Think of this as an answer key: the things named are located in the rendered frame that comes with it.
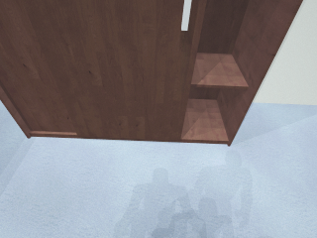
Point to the handle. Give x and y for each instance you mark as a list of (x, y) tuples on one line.
[(185, 15)]

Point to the wardrobe door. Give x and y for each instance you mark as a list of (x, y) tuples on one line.
[(123, 68), (25, 75)]

